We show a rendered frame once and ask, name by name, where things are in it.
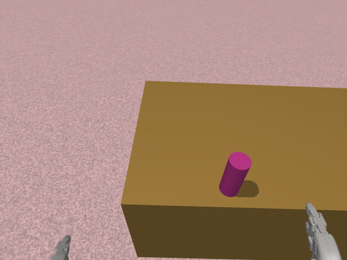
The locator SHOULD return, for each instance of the can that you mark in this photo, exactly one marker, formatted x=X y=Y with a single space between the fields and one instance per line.
x=234 y=174

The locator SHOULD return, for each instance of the left robot hand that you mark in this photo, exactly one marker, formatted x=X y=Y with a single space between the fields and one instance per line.
x=62 y=249

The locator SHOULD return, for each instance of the right robot hand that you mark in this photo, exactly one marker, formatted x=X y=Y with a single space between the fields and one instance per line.
x=321 y=243

